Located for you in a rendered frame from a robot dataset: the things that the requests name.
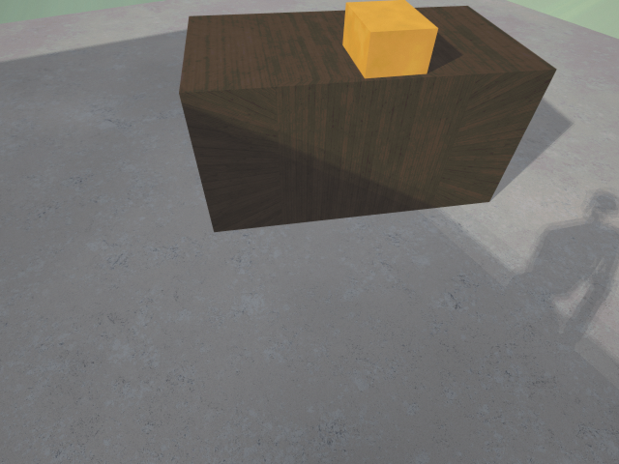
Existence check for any carton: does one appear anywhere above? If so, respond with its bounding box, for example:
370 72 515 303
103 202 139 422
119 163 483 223
342 0 438 78

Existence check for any pedestal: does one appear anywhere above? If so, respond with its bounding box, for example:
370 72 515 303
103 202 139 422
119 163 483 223
179 6 557 232

